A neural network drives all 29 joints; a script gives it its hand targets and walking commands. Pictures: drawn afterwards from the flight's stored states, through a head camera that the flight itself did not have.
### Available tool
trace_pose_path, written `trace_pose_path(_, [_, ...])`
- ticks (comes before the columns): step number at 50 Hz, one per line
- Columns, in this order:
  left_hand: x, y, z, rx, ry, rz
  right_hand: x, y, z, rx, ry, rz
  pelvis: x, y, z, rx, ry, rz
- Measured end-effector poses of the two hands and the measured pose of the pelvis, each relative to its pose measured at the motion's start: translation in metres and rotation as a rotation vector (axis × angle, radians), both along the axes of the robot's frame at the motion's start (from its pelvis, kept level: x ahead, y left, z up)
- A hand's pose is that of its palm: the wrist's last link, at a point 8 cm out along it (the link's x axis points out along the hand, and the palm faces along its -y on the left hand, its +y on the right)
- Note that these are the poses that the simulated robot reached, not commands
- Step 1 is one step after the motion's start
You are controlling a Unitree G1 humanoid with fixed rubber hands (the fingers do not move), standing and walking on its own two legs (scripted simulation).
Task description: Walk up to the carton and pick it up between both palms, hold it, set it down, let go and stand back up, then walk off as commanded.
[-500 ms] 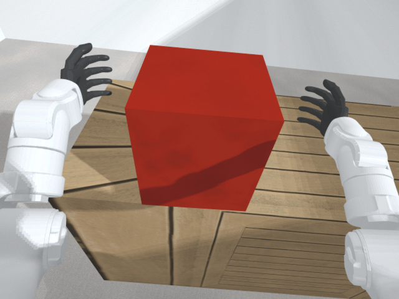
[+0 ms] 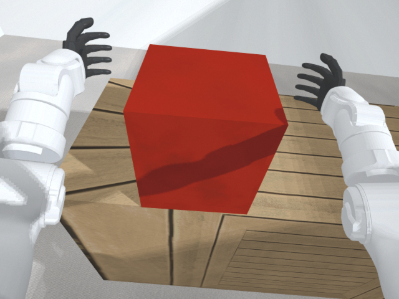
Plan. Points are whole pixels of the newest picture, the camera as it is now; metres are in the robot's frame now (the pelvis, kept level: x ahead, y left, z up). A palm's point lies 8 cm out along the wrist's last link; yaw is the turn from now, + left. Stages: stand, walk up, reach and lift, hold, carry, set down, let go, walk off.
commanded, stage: reach and lift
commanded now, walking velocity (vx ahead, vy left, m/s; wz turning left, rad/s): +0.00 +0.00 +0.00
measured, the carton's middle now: (200, 134) +0.47 +0.00 +0.08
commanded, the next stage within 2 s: none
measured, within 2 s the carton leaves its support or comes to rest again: neither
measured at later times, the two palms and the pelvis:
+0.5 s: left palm (82, 105) +0.46 +0.24 +0.16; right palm (300, 120) +0.45 -0.21 +0.16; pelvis -0.01 +0.00 +0.00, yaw +0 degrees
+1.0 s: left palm (98, 115) +0.46 +0.22 +0.13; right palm (290, 126) +0.46 -0.19 +0.13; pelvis -0.01 +0.00 +0.00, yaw +0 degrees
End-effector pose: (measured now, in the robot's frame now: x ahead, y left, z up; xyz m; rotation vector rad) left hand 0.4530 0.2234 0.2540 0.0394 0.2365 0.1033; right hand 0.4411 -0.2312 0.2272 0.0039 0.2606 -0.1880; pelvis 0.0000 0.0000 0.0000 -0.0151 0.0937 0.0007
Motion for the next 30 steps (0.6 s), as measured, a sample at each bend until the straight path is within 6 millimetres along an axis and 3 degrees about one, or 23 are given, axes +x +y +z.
trace_pose_path(13, [0.004, 0.009, -0.042, 0.027, 0.019, 0.001, 0.004, 0.008, -0.029, -0.006, 0.023, 0.006, -0.003, 0.0, 0.0, 0.0, 0.026, -0.001])
trace_pose_path(30, [0.004, 0.013, -0.112, 0.071, 0.008, -0.006, 0.01, 0.027, -0.086, 0.014, 0.03, 0.024, -0.011, 0.0, -0.003, -0.001, 0.137, -0.004])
